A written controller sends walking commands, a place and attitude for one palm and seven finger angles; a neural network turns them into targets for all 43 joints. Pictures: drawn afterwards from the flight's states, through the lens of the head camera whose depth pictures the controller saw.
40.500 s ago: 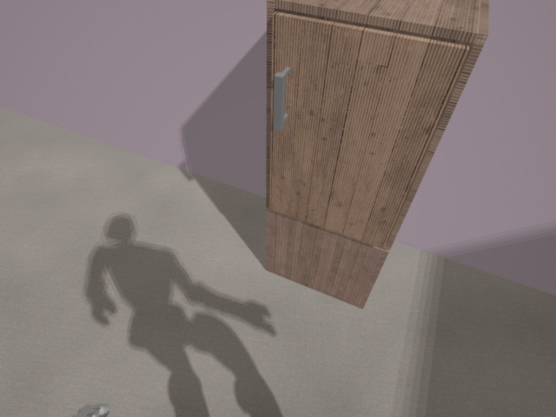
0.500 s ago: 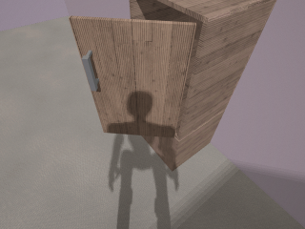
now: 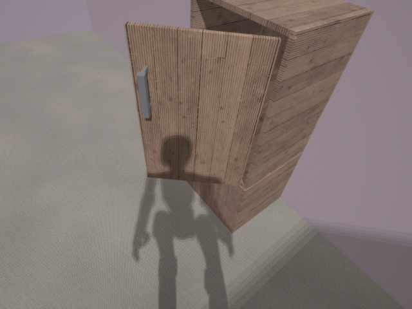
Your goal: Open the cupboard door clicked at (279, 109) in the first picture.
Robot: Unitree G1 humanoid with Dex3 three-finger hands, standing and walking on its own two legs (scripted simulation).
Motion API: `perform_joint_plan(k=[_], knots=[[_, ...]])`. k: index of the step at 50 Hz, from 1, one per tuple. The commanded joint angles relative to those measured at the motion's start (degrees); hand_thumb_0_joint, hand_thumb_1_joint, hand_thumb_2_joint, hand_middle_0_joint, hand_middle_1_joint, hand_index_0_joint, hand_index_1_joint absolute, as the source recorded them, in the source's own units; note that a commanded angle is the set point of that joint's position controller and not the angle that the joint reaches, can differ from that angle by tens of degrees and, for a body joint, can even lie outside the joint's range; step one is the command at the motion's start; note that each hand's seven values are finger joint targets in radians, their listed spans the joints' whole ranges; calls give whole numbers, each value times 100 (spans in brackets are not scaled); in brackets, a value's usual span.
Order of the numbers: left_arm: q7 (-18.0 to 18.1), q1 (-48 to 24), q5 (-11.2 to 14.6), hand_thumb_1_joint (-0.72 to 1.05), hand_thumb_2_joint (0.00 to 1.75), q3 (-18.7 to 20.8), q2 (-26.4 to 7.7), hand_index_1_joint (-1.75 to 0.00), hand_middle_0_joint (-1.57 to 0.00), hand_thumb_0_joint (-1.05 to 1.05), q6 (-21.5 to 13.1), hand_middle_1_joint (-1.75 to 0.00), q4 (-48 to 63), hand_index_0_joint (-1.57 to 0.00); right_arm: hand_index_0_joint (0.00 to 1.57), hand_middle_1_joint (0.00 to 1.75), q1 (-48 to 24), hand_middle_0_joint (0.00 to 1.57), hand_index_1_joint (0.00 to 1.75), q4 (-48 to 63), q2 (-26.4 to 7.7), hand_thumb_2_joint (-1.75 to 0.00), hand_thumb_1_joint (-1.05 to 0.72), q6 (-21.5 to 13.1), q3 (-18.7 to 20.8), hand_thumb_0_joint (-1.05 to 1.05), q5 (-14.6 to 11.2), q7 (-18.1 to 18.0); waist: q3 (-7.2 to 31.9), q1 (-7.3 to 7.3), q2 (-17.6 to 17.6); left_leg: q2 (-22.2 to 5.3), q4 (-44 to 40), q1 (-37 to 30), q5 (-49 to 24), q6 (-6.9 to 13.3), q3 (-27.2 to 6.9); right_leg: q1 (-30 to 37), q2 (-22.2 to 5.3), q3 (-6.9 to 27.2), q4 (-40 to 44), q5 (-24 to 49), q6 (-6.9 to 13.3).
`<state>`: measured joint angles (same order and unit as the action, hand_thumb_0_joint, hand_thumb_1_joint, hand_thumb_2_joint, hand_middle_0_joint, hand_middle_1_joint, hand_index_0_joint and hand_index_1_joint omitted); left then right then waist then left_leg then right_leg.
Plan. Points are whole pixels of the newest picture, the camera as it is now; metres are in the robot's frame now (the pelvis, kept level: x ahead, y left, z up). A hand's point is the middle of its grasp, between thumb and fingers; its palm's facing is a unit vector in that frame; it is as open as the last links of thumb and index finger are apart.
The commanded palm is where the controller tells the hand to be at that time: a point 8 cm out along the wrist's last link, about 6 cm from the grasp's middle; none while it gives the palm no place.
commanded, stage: shuffle to correct the standing spot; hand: left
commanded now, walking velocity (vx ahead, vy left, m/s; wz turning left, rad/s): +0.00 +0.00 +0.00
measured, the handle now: (145, 92) +0.64 +0.22 +0.08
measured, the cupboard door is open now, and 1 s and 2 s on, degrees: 48 48 48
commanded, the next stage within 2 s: come to a stop and stand still in 0.68 s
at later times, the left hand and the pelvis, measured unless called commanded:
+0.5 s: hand out of the picture -0.03 +0.17 -0.18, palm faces +0.05 -0.99 -0.10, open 7.4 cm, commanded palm none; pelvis +0.03 +0.02 +0.00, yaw -1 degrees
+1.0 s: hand (141, 289) +0.20 +0.15 -0.16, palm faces +0.07 -0.98 -0.20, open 7.1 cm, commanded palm none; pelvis +0.12 -0.02 +0.00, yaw +1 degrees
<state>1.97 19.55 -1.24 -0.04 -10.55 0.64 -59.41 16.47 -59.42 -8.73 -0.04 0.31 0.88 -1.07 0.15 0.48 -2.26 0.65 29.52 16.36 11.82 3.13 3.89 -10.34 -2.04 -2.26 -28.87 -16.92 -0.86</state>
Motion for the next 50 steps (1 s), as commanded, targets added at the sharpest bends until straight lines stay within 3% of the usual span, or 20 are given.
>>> perform_joint_plan(k=[1,7,10,13,16,17,18,19,20,24,26,29,35,39,40,41,42,43,46,50], knots=[[-9,598,-36,90,90,76,-316,-30,-20,0,-72,-30,111,-20,20,30,39,20,30,327,-831,-90,-90,-95,177,0,17,-20,-529,70,566,-787,-1607,636,2016,86,-1289,-178,-123,156,370,-306,248],[-52,1012,-69,90,90,126,-272,-30,-20,0,-74,-30,-19,-20,20,30,130,20,30,228,-799,-90,-90,8,200,0,54,24,-548,148,442,-660,-1418,812,2776,106,-1133,-272,-87,207,418,-1523,362],[-60,1141,-35,90,90,197,-367,-30,-20,0,-125,-30,-106,-20,20,30,144,20,30,213,-570,-90,-90,6,163,0,45,41,-739,139,-226,-235,-449,910,1968,0,-628,-402,-500,954,995,-1938,623],[-29,975,10,90,90,309,-562,-30,-20,0,-207,-30,-82,-20,20,30,194,20,30,246,-298,-90,-90,-61,135,0,58,80,-738,14,-1007,-35,1057,951,987,-86,1,-542,-1352,1951,1785,-2442,993],[-14,696,-6,90,90,292,-546,-30,-20,0,-230,-30,9,-20,20,30,436,20,30,186,-221,-90,-90,-155,121,0,22,115,-804,-209,-448,-127,330,37,969,-74,-9,-1308,-1130,1334,1401,-2201,884],[-32,574,-18,90,90,265,-448,-30,-20,0,-196,-30,28,-20,20,30,725,20,30,74,-268,-90,-90,-179,134,0,14,101,-851,-305,-170,-143,-88,-441,1185,-83,-146,-1712,-757,889,902,-2162,732],[-59,535,-18,90,90,228,-252,-30,-20,0,-175,-30,61,-20,20,30,1106,20,30,-43,-511,-90,-90,-199,181,0,25,50,-948,-402,527,-588,-650,-716,1756,72,-890,-2125,-287,481,26,-1902,555],[-88,529,-13,90,90,189,13,-30,-20,0,-179,-30,156,-20,20,30,1562,20,30,-162,-857,-90,-90,-216,264,0,74,-1,-912,-510,1631,-1563,-1687,-938,2689,473,-2323,-2612,226,-292,-1438,-1503,334],[-86,256,-82,90,90,173,-24,-30,-20,0,-188,-30,289,-20,20,30,1726,20,30,-187,-907,-90,-90,-233,285,0,71,-34,-1034,-529,1856,-1977,-2286,-879,3022,790,-3078,-2898,160,-181,-2532,-1434,362],[-179,363,-90,90,90,194,124,-30,-20,0,-251,-30,132,-20,20,30,975,20,30,-22,-499,-90,-90,-398,146,0,16,-31,-912,-82,521,-1741,-2271,-153,1445,931,-2006,-2600,-383,157,-3417,-198,300],[-212,298,-69,90,90,184,198,-30,-20,0,-242,-30,154,-20,20,30,991,20,30,-57,-431,-90,-90,-485,120,0,7,-62,-590,-42,463,-1603,-2109,-448,127,951,-1461,-2419,-387,68,-3041,-1,207],[-219,-16,-49,90,90,188,251,-30,-20,0,-194,-30,304,-20,20,30,1080,20,30,-136,-435,-90,-90,-493,131,0,25,-74,-552,-91,616,-1514,-2062,-520,-265,961,-1030,-2172,-348,-90,-2304,67,167],[-229,-730,-31,90,90,218,172,-30,-20,0,-226,-30,565,-20,20,30,1282,20,30,-300,-462,-90,-90,-392,161,0,81,-61,-616,-262,800,-1557,-1828,-540,-260,944,-1051,-1569,-156,-274,-986,-103,210],[-195,-167,-37,90,90,295,-3,-30,-20,0,-325,-30,365,-20,20,30,1160,20,30,-319,-384,-90,-90,-342,140,0,46,-45,-227,55,286,-1126,-753,-35,-47,504,-586,174,-10,-332,275,446,231],[-137,312,-42,90,90,345,-301,-30,-20,0,-384,-30,212,-20,20,30,1090,20,30,-263,-209,-90,-90,-363,89,0,-2,-10,64,286,-339,-747,77,765,321,261,-234,1297,-585,408,474,647,422],[-77,892,-37,90,90,428,-723,-30,-20,0,-416,-30,45,-20,20,30,1095,20,30,-128,14,-90,-90,-387,48,0,-22,22,308,418,-1463,-90,1208,1869,1521,-70,415,2244,-1820,1799,712,1553,941],[-50,1141,14,90,90,447,-895,-30,-20,0,-392,-30,32,-20,20,30,820,20,30,14,-173,-90,-90,-329,84,0,1,-2,386,495,-1221,-130,2425,1982,2537,-160,203,1925,-2496,2325,1068,2594,1471],[-18,779,17,90,90,397,-782,-30,-20,0,-375,-30,99,-20,20,30,819,20,30,-2,-138,-90,-90,-287,99,0,5,-26,230,310,-649,-343,2819,1798,2318,-232,-149,1310,-2409,2005,1058,2907,1651],[52,-184,0,90,90,258,-394,-30,-20,0,-344,-30,341,-20,20,30,759,20,30,-185,81,-90,-90,-69,61,0,-46,-15,-229,-88,-591,-472,2421,985,1615,-419,-140,-12,-1712,705,959,4293,1202],[97,-264,-35,90,90,405,-693,-30,-20,0,-195,-30,488,-20,20,30,527,20,30,-1,101,-90,-90,104,157,0,-43,11,-161,-2,-342,-219,1521,470,957,-563,139,-409,-1594,502,692,3873,1184]])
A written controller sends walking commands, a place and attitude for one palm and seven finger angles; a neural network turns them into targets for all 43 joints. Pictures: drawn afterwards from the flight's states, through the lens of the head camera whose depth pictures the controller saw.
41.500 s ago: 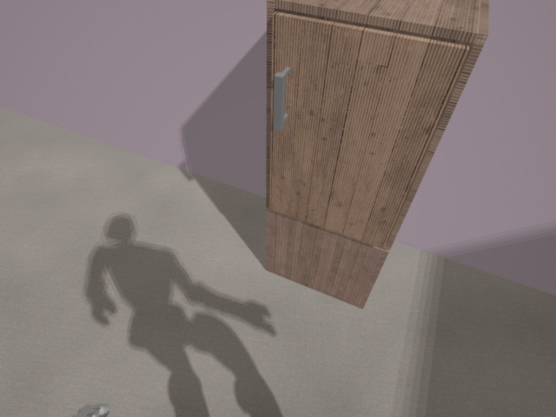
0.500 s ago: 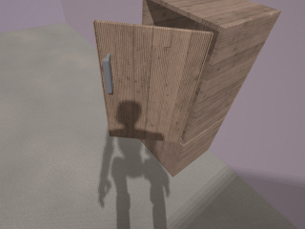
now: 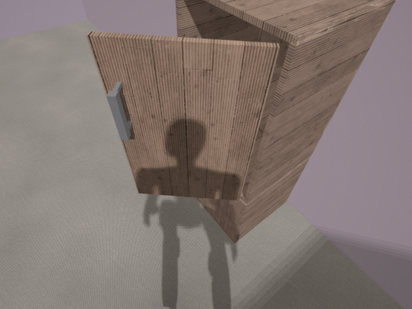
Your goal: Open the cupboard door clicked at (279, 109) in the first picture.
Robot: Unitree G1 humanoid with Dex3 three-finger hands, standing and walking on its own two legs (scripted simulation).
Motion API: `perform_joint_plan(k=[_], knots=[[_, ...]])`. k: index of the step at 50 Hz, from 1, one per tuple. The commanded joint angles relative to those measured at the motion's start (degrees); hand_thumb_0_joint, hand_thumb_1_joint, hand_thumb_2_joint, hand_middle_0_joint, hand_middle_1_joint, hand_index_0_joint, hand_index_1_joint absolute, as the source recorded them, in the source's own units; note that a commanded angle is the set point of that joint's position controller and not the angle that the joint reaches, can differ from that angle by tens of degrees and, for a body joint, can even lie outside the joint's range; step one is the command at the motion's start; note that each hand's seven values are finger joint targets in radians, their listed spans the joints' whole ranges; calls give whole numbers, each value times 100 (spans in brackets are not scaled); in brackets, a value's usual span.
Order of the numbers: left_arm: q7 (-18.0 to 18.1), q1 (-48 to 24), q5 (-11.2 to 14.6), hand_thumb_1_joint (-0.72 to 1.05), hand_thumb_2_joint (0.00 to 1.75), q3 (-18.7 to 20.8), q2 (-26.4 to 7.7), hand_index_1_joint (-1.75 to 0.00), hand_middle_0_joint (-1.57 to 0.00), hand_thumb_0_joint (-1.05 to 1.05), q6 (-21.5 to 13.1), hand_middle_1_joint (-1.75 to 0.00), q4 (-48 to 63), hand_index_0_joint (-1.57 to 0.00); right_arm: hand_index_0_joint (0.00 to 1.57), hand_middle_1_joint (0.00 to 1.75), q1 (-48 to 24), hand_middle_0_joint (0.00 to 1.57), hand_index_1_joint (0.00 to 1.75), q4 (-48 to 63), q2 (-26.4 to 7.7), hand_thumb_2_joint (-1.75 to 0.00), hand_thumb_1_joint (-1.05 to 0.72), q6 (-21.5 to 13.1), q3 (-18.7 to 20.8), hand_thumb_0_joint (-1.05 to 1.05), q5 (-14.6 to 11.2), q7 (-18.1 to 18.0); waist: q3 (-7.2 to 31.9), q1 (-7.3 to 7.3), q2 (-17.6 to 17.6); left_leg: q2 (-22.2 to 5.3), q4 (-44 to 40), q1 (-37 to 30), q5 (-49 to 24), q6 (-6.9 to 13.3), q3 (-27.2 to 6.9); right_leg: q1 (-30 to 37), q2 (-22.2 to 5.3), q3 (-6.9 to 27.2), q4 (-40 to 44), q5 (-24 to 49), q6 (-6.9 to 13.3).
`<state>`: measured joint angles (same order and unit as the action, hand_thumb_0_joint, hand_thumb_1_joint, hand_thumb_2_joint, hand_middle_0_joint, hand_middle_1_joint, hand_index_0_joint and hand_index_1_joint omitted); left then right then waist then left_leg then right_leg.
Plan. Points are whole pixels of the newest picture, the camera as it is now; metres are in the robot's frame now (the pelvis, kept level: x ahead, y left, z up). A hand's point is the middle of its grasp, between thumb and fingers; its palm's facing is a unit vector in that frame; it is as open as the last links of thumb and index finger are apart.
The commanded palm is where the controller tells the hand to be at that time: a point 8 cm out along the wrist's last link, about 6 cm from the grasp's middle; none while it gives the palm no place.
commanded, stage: come to a stop and stand still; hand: left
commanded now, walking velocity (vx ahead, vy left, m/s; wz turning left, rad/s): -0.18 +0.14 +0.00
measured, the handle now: (122, 112) +0.53 +0.23 +0.08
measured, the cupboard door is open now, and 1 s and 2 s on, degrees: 48 48 48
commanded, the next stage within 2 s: look again from close up in 0.78 s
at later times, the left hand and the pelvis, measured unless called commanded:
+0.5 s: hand out of the picture -0.03 +0.20 -0.18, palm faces +0.02 -0.98 -0.19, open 7.4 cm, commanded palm none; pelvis -0.03 +0.02 +0.00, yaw -2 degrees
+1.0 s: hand out of the picture -0.06 +0.18 -0.19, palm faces -0.02 -0.99 -0.14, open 7.4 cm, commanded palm none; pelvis -0.03 +0.03 -0.01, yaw -2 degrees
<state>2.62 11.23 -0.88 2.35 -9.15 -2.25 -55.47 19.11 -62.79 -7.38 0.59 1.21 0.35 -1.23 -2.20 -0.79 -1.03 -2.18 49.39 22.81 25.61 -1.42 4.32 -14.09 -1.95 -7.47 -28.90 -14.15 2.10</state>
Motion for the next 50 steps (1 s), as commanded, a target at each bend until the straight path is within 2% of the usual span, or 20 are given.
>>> perform_joint_plan(k=[1,5,6,7,8,9,14,21,24,25,27,28,35,39,43,44,45,46,48,50], knots=[[22,579,-67,90,90,205,-951,-30,-20,0,124,-30,117,-20,20,30,217,20,30,410,-96,-90,-90,66,91,0,21,33,110,131,-503,108,-540,-205,-529,-127,133,-35,-1622,1073,676,3436,867],[-6,390,-56,90,90,264,-1056,-30,-20,0,240,-30,196,-20,20,30,283,20,30,549,-324,-90,-90,48,192,0,19,16,253,-18,-741,116,-1965,-985,-1404,-94,156,-186,-1451,1086,64,2661,603],[-22,406,-26,90,90,227,-903,-30,-20,0,284,-30,239,-20,20,30,357,20,30,552,-548,-90,-90,7,226,0,28,2,379,-37,-204,-185,-2306,-1502,-2360,38,-116,-458,-1103,892,-374,1925,347],[-38,540,9,90,90,171,-558,-30,-20,0,347,-30,315,-20,20,30,318,20,30,673,-933,-90,-90,-51,272,0,70,-15,447,16,1118,-1279,-2652,-1612,-4144,553,-1373,-960,-381,345,-1089,-85,-108],[-12,571,27,90,90,107,-418,-30,-20,0,393,-30,337,-20,20,30,126,20,30,820,-1128,-90,-90,-37,279,0,83,-39,431,22,1587,-1918,-3088,-1104,-4993,1258,-1881,-901,-2,386,-2244,-2049,-261],[16,597,6,90,90,119,-482,-30,-20,0,431,-30,344,-20,20,30,-147,20,30,945,-1129,-90,-90,-23,260,0,124,-42,381,50,1116,-1938,-3124,-541,-4073,1478,-1664,-589,-63,731,-2939,-2027,-163],[-57,922,-60,90,90,99,-371,-30,-20,0,463,-30,2,-20,20,30,-739,20,30,1075,-749,-90,-90,-127,120,0,84,-102,321,187,712,-1287,-3494,-536,-2157,1116,-1159,-901,-62,954,-3345,-864,-300],[-146,951,-59,90,90,5,-230,-30,-20,0,429,-30,-58,-20,20,30,-302,20,30,796,-990,-90,-90,-49,248,0,134,-72,486,-117,815,-1418,-3792,-1291,-769,1108,-1629,-494,-17,573,-1192,-1602,-253],[-141,1686,-40,90,90,-21,-102,-30,-20,0,360,-30,-358,-20,20,30,-398,20,30,704,-996,-90,-90,7,295,0,116,-20,408,145,610,-953,-3761,-782,-87,675,-1167,463,176,252,412,-756,-118],[-114,1831,-57,90,90,-18,-204,-30,-20,0,303,-30,-423,-20,20,30,-458,20,30,676,-808,-90,-90,16,259,0,87,3,237,211,341,-637,-3399,-428,-217,452,-858,822,36,491,1044,-401,-33],[-83,1730,-52,90,90,-2,-629,-30,-20,0,230,-30,-418,-20,20,30,-632,20,30,770,-317,-90,-90,56,115,0,24,44,-165,144,-962,31,-2255,-273,-592,73,-141,-69,-1146,1851,2025,-1887,444],[-83,1389,-36,90,90,-7,-721,-30,-20,0,215,-30,-299,-20,20,30,-601,20,30,757,-361,-90,-90,46,107,0,66,84,-362,62,-893,35,-1902,-451,-821,57,-137,-655,-1445,2119,2293,-2421,628],[-103,1397,-23,90,90,-49,-542,-30,-20,0,22,-30,-448,-20,20,30,-218,20,30,344,-447,-90,-90,-108,17,0,74,73,-805,108,-366,-22,-1839,-531,-1351,129,-106,-244,-1046,1516,1495,-156,446],[-94,1564,1,90,90,-9,-504,-30,-20,0,54,-30,-633,-20,20,30,61,20,30,191,-511,-90,-90,-182,-41,0,59,-15,-246,159,132,-154,-2202,-923,-2232,192,-224,397,-834,1157,687,1313,322],[-26,1547,18,90,90,-64,-283,-30,-20,0,144,-30,-674,-20,20,30,202,20,30,93,-660,-90,-90,-176,-34,0,16,-97,-22,184,487,-505,-2263,-1328,-3314,426,-602,320,-452,755,369,654,28],[174,1994,-55,90,90,-154,-400,-30,-20,0,-94,-30,-865,-20,20,30,-744,20,30,527,-627,-90,-90,-264,-130,0,-14,-10,-636,464,284,-297,-967,-586,-2670,325,-485,-134,-720,1556,1174,2853,-123],[158,1736,-86,90,90,-87,-687,-30,-20,0,-140,-30,-645,-20,20,30,-429,20,30,803,-496,-90,-90,-157,-134,0,5,6,-715,2,-272,-135,-925,-391,-1209,201,-343,86,-1212,1702,1033,4481,68],[94,1492,-75,90,90,-120,-644,-30,-20,0,-135,-30,-515,-20,20,30,77,20,30,630,-243,-90,-90,-153,-98,0,61,-17,-299,-173,-407,15,-1223,-632,-714,289,-106,347,-1252,1322,531,5214,191],[122,1356,-25,90,90,-159,-445,-30,-20,0,-140,-30,-503,-20,20,30,533,20,30,471,-503,-90,-90,-217,-34,0,49,-36,580,-223,-912,-147,-1669,-975,-1922,365,-359,962,-691,812,-130,4564,127],[136,1393,-5,90,90,-168,-330,-30,-20,0,-30,-30,-372,-20,20,30,407,20,30,463,-707,-90,-90,-277,-10,0,43,-65,634,-25,290,-484,-1758,-1184,-3396,540,-720,694,-363,739,-274,2127,51]])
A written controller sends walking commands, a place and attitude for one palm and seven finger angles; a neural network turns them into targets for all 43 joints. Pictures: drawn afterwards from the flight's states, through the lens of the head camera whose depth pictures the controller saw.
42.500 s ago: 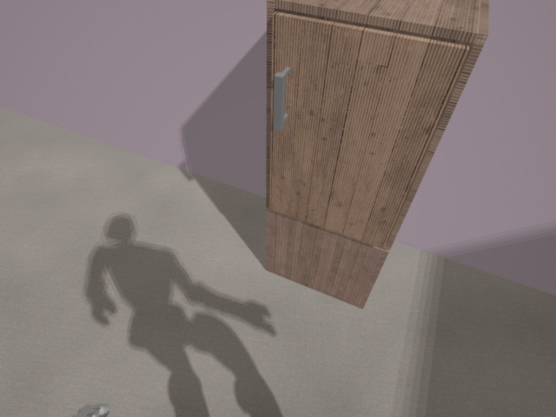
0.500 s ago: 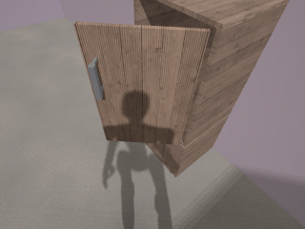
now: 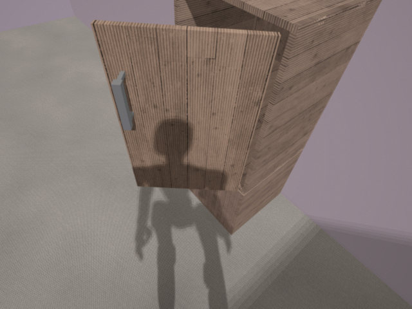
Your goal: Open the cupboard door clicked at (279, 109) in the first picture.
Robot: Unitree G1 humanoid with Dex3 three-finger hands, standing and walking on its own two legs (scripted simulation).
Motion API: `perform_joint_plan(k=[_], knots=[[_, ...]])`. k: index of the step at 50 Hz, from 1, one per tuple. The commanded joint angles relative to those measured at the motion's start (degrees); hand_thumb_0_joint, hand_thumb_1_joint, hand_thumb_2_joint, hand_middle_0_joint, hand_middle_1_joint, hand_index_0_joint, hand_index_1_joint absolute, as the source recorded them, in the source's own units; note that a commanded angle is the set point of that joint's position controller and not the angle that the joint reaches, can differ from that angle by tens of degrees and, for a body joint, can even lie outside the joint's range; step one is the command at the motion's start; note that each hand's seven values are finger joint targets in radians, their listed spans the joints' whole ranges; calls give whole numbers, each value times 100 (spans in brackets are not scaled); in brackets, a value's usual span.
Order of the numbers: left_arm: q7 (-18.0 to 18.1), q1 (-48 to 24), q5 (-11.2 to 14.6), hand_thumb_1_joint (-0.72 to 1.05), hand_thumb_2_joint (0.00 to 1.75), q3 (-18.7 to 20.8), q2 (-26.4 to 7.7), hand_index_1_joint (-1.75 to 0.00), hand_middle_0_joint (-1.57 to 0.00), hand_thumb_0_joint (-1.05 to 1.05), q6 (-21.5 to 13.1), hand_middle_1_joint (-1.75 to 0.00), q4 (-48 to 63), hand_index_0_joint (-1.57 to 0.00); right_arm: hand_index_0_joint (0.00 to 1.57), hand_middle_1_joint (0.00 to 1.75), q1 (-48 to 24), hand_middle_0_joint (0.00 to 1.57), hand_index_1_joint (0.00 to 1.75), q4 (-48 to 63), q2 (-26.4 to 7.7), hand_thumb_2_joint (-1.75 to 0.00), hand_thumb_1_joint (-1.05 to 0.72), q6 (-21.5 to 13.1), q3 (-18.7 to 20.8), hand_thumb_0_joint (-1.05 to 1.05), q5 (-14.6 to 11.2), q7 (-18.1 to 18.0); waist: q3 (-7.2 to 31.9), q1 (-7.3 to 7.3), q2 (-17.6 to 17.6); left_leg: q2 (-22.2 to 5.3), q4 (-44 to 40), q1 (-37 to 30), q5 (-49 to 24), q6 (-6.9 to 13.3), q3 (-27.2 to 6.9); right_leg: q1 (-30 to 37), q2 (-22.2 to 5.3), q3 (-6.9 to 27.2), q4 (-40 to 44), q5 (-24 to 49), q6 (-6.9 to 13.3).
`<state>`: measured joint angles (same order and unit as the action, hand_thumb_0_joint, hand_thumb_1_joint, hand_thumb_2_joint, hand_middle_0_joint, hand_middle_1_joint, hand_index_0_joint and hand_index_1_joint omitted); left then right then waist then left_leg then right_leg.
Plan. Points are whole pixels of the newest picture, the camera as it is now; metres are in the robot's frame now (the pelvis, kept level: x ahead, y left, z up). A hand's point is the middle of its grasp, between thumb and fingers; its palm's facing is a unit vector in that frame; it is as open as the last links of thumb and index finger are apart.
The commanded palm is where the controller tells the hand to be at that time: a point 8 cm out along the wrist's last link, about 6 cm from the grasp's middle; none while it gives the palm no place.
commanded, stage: look again from close up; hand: left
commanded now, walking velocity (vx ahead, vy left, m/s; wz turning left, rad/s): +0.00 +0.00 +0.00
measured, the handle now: (125, 101) +0.55 +0.23 +0.08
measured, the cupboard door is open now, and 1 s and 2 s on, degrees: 48 48 48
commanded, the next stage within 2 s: raise the hand with hooked fingers in 0.34 s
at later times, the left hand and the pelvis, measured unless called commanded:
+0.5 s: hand out of the picture +0.00 +0.23 -0.15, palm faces +0.13 -0.97 -0.21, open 7.4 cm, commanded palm +0.07 +0.27 -0.06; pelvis -0.03 +0.03 +0.00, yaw +0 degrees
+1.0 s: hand out of the picture +0.12 +0.23 -0.01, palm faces +0.19 -0.98 -0.07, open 9.4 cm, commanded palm +0.12 +0.28 +0.00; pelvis -0.04 -0.02 -0.06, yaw +3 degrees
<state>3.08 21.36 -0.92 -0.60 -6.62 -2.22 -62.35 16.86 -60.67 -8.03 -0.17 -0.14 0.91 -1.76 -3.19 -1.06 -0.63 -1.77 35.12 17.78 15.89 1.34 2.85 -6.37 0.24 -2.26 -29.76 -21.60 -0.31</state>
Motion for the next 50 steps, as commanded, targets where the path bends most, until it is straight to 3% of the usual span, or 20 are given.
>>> perform_joint_plan(k=[1,4,6,12,21,22,23,24,25,26,27,31,33,34,37,40,42,44,47,50], knots=[[71,372,-8,90,90,133,-586,-30,-20,0,47,-30,330,-20,20,30,388,20,30,295,-632,-90,-90,-178,109,0,-37,-21,385,113,813,-611,-575,-427,-2368,336,-816,-307,-416,179,-14,1385,254],[20,424,-48,90,90,133,-604,-30,-20,0,148,-30,328,-20,20,30,9,20,30,504,-632,-90,-90,-109,115,0,-23,9,-453,215,464,-464,-1052,310,-563,308,-944,-669,-354,241,393,261,301],[7,321,-49,90,90,126,-657,-30,-20,0,164,-30,364,-20,20,30,50,20,30,501,-663,-90,-90,-103,124,0,-5,23,-337,178,244,-424,-1135,188,-381,270,-941,-660,-378,248,372,313,297],[-44,238,-65,90,90,143,-784,-30,-20,0,230,-30,540,-20,20,30,-44,20,30,579,-912,-90,-90,-74,213,0,0,50,-107,210,394,-628,-2001,150,977,328,-1375,-668,-297,101,194,69,215],[-88,285,-59,90,90,116,-987,-30,-20,0,151,-30,506,-20,20,30,-169,20,30,525,-1018,-90,-90,-113,220,0,-28,84,33,176,84,-488,-1886,-275,448,217,-979,-775,-506,331,672,405,221],[81,345,-144,90,90,57,-881,-30,-20,0,150,-30,396,-20,20,30,-409,20,30,815,-1112,-90,-90,-32,196,0,-43,99,-451,158,279,-347,-1147,38,239,-75,-356,-932,-493,225,631,362,215],[211,-3839,1014,88,89,1172,-2530,-32,-20,0,-1131,-32,9743,-20,20,30,-19,20,30,2877,-1693,-90,-90,-994,336,0,-437,-155,2450,-627,1267,14,-1194,-2089,-666,-176,-689,-1214,-84,-399,111,1234,222],[411,-1143,662,85,88,1072,-2247,-33,-20,0,-896,-33,8549,-20,20,30,-426,20,30,2400,-1315,-90,-90,-1574,-12,0,-420,-321,2595,75,2086,-509,-1589,-2627,-352,-463,-1328,-1691,-46,-227,-752,309,249],[701,-911,643,83,87,765,-1843,-34,-21,0,-616,-34,8020,-21,20,30,-572,20,30,2042,-1230,-90,-90,-1737,27,0,-409,-401,2181,26,1780,-398,-1856,-1745,531,-660,-1348,-1855,-51,-189,-942,-136,224],[658,873,764,81,86,-171,-196,-36,-21,0,-32,-36,6214,-21,20,30,-333,20,30,1892,-1068,-90,-90,-1747,60,0,-492,-273,1065,-168,1092,-414,-1937,-1141,1057,-495,-1319,-2288,-9,-235,-1097,-123,229],[564,36,1144,78,85,-56,-365,-37,-21,0,-220,-37,7498,-21,20,30,-326,20,30,2334,-1281,-90,-90,-1722,132,0,-527,-270,577,-134,909,-282,-1746,-608,1383,-320,-1241,-2108,-32,-273,-883,-105,176],[-69,-243,1137,69,81,896,-909,-43,-22,0,-1393,-43,5884,-22,20,30,-584,20,30,2594,-1440,-90,-90,-1665,220,0,-265,-247,136,-252,-612,151,-55,834,1232,-144,-774,-3028,30,-339,-437,-910,126],[-766,244,1365,64,79,1094,-848,-47,-22,0,-2221,-47,4869,-22,20,30,-926,20,30,2837,-1411,-90,-90,-1627,279,0,-197,-178,2,-3,-1697,172,733,1974,1445,-183,-631,-3855,20,-188,-928,-1898,148],[-1202,460,1445,62,78,1116,-890,-48,-22,0,-2573,-48,4683,-22,20,30,-960,20,30,2974,-1422,-90,-90,-1624,338,0,-170,-119,136,145,-1864,210,1027,2338,1338,-185,-493,-3937,16,-42,-1090,-2158,167],[-2453,605,1641,55,75,1837,-1784,-53,-22,0,-2737,-53,4529,-22,20,30,-1103,20,30,3691,-1536,-90,-90,-1579,442,0,-368,31,893,416,-846,369,1526,2623,954,-119,-242,-3212,-129,574,-1198,-1781,252],[-2731,206,2037,48,72,2319,-2323,-57,-23,0,-2284,-57,5918,-23,20,30,-1188,20,30,4266,-1475,-90,-90,-1483,374,0,-479,-56,1488,573,395,404,1483,2476,1329,-38,-211,-2993,-141,891,-1032,-2543,199],[-2551,-234,2311,43,70,2445,-2346,-60,-23,0,-2257,-60,7009,-23,20,30,-1023,20,30,4331,-1351,-90,-90,-1489,340,0,-431,-150,1708,428,831,286,1483,2130,1406,16,-333,-3153,-83,897,-1042,-2398,172],[-2207,-748,2307,39,68,2457,-2387,-63,-24,0,-2619,-63,8213,-24,20,30,-822,20,30,4192,-1241,-90,-90,-1562,312,0,-358,-218,1780,231,1278,200,1583,1753,1073,61,-412,-3293,-5,825,-1127,-1793,217],[-1916,-1082,2130,32,65,2042,-2105,-68,-24,0,-3082,-68,8347,-24,20,30,-589,20,30,3702,-1238,-90,-90,-1708,262,0,-270,-314,1277,-146,1183,106,1804,1882,854,89,-564,-3730,116,717,-1311,-1354,239],[-2280,-1023,2150,25,62,1649,-1919,-72,-25,0,-3080,-72,7516,-25,20,30,-513,20,30,3392,-1391,-90,-90,-1846,203,0,-326,-373,1027,-384,798,70,2078,2058,617,129,-687,-3834,117,765,-1318,-875,78]])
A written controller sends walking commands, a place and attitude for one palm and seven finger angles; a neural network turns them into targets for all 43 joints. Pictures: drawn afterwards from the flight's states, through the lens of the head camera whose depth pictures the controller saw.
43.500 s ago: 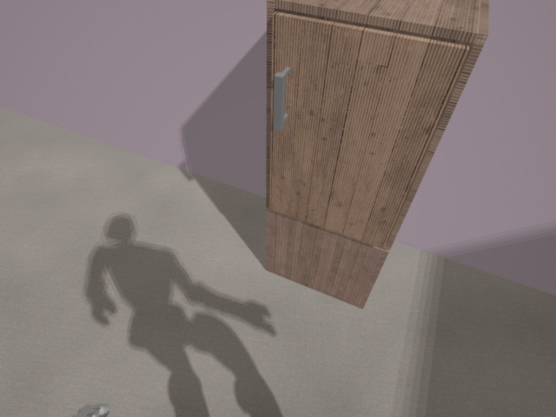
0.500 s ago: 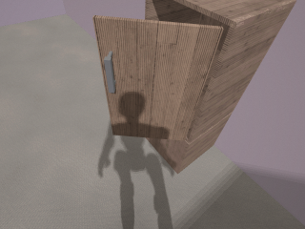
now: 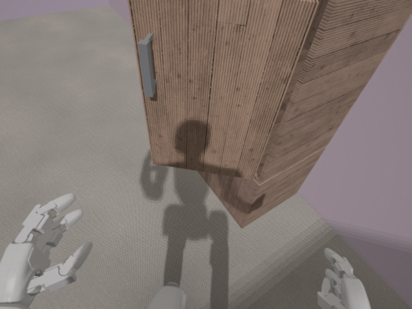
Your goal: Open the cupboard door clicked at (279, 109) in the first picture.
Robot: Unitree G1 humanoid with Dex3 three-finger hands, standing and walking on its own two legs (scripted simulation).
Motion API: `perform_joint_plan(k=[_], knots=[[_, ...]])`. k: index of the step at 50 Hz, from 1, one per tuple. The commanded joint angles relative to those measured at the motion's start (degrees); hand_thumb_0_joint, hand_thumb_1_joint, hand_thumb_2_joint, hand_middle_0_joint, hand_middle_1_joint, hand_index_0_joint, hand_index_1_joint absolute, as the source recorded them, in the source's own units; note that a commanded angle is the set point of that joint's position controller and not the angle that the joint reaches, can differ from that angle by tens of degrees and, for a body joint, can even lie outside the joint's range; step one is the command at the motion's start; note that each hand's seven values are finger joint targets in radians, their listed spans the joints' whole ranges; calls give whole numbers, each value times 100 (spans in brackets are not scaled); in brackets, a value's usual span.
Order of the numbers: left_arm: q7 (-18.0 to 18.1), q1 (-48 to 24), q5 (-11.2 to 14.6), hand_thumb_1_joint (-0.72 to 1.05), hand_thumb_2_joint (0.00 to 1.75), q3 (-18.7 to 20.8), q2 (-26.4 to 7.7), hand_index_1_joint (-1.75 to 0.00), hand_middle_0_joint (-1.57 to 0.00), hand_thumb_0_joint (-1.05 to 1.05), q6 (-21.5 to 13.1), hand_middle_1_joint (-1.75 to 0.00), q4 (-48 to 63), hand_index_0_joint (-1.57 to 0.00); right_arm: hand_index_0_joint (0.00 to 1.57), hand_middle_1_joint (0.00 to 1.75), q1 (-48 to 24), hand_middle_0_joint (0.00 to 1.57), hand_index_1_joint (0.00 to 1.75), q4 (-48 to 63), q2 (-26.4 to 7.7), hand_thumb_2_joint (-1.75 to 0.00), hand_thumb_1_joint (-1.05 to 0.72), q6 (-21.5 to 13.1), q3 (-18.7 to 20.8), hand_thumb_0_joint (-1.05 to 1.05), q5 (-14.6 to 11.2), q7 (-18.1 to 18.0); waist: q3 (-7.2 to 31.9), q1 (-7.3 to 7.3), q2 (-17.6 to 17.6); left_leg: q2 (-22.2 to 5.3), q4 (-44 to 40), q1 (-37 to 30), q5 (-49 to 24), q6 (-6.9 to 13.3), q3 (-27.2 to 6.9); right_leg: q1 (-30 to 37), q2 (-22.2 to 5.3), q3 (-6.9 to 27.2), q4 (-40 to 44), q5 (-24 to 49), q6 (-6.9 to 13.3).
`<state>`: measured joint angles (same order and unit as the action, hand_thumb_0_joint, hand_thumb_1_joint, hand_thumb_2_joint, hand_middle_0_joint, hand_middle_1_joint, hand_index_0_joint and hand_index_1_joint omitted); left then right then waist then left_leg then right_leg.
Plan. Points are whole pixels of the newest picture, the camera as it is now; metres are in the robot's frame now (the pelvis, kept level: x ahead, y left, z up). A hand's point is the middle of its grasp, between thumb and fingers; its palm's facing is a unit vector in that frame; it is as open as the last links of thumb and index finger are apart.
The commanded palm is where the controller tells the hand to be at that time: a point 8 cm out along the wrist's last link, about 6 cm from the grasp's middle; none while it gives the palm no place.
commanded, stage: raise the hand with hooked fingers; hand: left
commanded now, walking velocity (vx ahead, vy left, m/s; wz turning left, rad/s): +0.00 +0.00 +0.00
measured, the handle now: (149, 66) +0.60 +0.21 +0.15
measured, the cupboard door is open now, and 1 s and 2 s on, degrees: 48 48 48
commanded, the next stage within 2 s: move the hooked fingers beside the handle in 1.54 s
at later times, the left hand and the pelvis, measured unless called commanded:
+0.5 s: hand (72, 196) +0.27 +0.27 +0.09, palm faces -0.05 -1.00 -0.03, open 12.4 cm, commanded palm +0.25 +0.32 +0.11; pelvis +0.04 +0.03 +0.03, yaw -2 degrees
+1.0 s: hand (39, 153) +0.30 +0.31 +0.16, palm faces +0.01 -1.00 -0.04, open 13.9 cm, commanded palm +0.27 +0.35 +0.17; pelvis +0.01 +0.04 +0.05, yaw -1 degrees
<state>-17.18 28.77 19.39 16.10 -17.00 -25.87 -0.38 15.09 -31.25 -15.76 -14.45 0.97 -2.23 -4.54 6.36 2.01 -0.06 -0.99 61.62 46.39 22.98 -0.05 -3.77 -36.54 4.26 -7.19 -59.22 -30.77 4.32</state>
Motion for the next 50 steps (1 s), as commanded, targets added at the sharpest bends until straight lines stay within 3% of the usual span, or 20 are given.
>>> perform_joint_plan(k=[1,3,5,7,10,11,14,17,18,19,20,22,25,26,30,35,38,41,45,50], knots=[[-452,-1756,110,22,61,-10,-965,-74,-25,0,-561,-74,950,-25,20,30,-304,20,30,367,-656,-90,-90,-435,104,0,-46,-124,73,-706,478,-21,-543,-701,-142,271,-6,-737,-342,1334,1705,171,-457],[-825,-1673,105,18,59,160,-1173,-76,-25,0,-56,-76,298,-25,20,30,-257,20,30,373,-732,-90,-90,-410,127,0,-101,-180,301,-606,48,9,-558,-545,-292,289,29,-424,-457,1556,1889,414,-611],[-1127,-1500,204,13,57,555,-1469,-80,-25,0,547,-80,-184,-25,20,30,-286,20,30,444,-788,-90,-90,-362,144,0,-154,-192,632,-319,50,47,-663,-715,-635,301,35,15,-520,1620,1945,908,-689],[-1227,-1454,394,8,55,1042,-1750,-82,-26,0,892,-82,100,-26,20,30,-332,20,30,612,-753,-90,-90,-293,144,0,-140,-177,1297,-84,-11,62,-837,-1063,-1212,293,41,677,-588,1508,1812,1992,-760],[-973,-1220,699,1,52,1638,-1797,-87,-26,0,880,-87,627,-26,20,30,-384,20,30,768,-576,-90,-90,-289,148,0,-66,-107,1939,235,-91,90,-1047,-1517,-2014,253,51,1345,-514,1157,1496,3606,-748],[-853,-1055,754,-1,51,1645,-1625,-88,-27,0,771,-88,796,-27,20,30,-353,20,30,799,-497,-90,-90,-309,141,0,-48,-57,1976,259,-119,108,-1135,-1660,-2193,233,96,1396,-480,1002,1410,4050,-714],[-572,-876,627,-8,48,1200,-1074,-93,-27,0,514,-93,911,-27,20,30,-285,20,30,705,-476,-90,-90,-310,199,0,-38,53,1496,107,166,106,-1345,-2115,-2407,206,178,737,-294,592,1322,3858,-563],[-651,-1084,397,-15,45,922,-994,-98,-27,0,647,-98,341,-27,20,30,-179,20,30,645,-623,-90,-90,-212,243,0,-45,87,877,-135,9,89,-1388,-1960,-2126,209,154,169,-218,477,1393,3093,-515],[-736,-1184,353,-17,44,761,-934,-99,-28,0,726,-99,276,-28,20,30,-167,20,30,681,-677,-90,-90,-189,225,0,-60,88,722,-179,158,83,-1444,-1936,-2011,204,129,54,-200,434,1442,2779,-459],[-804,-1325,321,-20,43,758,-1067,-100,-28,0,787,-100,346,-28,20,30,-138,20,30,734,-733,-90,-90,-178,236,0,-72,71,840,-200,168,60,-1491,-1984,-1903,210,109,45,-198,419,1500,2514,-431],[-883,-1515,338,-22,42,698,-1117,-102,-28,0,861,-102,389,-28,20,30,-111,20,30,770,-774,-90,-90,-169,219,0,-79,46,776,-209,216,74,-1482,-2030,-1877,233,115,91,-187,498,1568,2495,-429],[-948,-1911,345,-27,40,827,-1449,-105,-28,0,877,-105,766,-28,20,30,-93,20,30,849,-806,-90,-90,-180,194,0,-91,-7,1182,-194,414,31,-1616,-2337,-1880,221,55,225,-194,461,1620,2294,-369],[-745,-2424,354,-34,37,1164,-1906,-110,-29,0,695,-110,1482,-29,20,30,-112,20,30,841,-779,-90,-90,-212,136,0,-51,-61,1562,-91,796,-26,-1734,-2864,-2254,154,-81,407,-148,406,1603,2241,-250],[-679,-2418,368,-36,36,1165,-1842,-111,-29,0,635,-111,1525,-29,20,30,-125,20,30,851,-737,-90,-90,-214,114,0,-61,-59,1608,-101,851,-44,-1805,-3014,-2219,133,-103,338,-145,383,1628,2142,-255],[-510,-2619,373,-45,32,1200,-1807,-117,-30,0,668,-117,1011,-30,20,30,-173,20,30,731,-748,-90,-90,-141,39,0,-76,-65,979,-119,935,-86,-2114,-2921,-1584,60,-292,262,-105,286,1797,1619,-202],[-818,-3073,293,-50,30,851,-1679,-120,-30,0,1536,-120,-103,-30,20,30,-294,20,30,819,-815,-90,-90,9,-17,0,-186,-150,409,-147,778,-77,-2597,-2708,-566,69,-370,360,-147,294,2173,1247,-227],[-939,-3630,258,-50,30,830,-1867,-120,-30,0,1838,-120,-154,-30,20,30,-367,20,30,909,-826,-90,-90,17,-63,0,-207,-202,429,-173,620,-62,-2754,-2739,-181,126,-396,430,-162,324,2326,1068,-254],[-880,-4164,274,-50,30,1042,-2126,-120,-30,0,1722,-120,-10,-30,20,30,-425,20,30,903,-807,-90,-90,-14,-113,0,-186,-232,541,-171,522,-51,-2863,-2928,11,141,-435,542,-137,354,2425,936,-238],[-781,-4629,272,-50,30,1378,-2496,-120,-30,0,1437,-120,-10,-30,20,30,-439,20,30,782,-806,-90,-90,-61,-153,0,-139,-248,620,-118,716,-24,-2982,-3062,159,118,-462,753,-138,399,2511,862,-193],[-958,-4756,219,-50,30,1245,-2446,-120,-30,0,1658,-120,-616,-30,20,30,-397,20,30,686,-816,-90,-90,-84,-154,0,-190,-286,512,-144,784,14,-3027,-3046,117,156,-362,895,-174,434,2694,908,-215]])
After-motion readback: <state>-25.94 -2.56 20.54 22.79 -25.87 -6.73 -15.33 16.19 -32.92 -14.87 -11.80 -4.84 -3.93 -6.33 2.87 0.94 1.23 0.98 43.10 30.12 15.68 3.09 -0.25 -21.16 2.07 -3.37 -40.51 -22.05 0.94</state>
